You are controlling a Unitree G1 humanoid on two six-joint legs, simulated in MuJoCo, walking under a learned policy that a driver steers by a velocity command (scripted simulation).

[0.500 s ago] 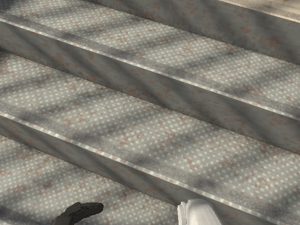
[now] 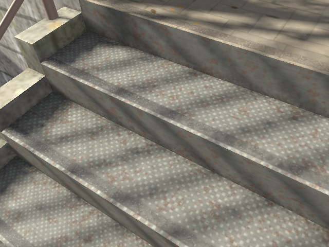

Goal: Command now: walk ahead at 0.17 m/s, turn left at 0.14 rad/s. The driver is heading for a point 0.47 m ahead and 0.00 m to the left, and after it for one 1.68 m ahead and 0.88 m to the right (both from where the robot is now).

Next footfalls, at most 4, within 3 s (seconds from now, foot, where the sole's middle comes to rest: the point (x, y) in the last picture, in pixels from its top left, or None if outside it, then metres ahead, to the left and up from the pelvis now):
0.44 left None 0.27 0.18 -0.70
1.00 right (178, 206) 0.57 0.00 -0.53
1.88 left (153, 95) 0.96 0.07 -0.36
2.40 right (192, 144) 0.67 -0.06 -0.32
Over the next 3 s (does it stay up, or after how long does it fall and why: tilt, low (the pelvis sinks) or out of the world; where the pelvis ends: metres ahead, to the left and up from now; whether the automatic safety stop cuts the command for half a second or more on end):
stays up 0.78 -0.17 0.34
